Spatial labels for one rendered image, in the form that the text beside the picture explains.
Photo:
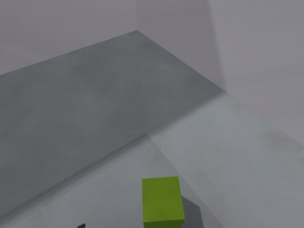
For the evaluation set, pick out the carton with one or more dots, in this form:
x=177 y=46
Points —
x=162 y=203

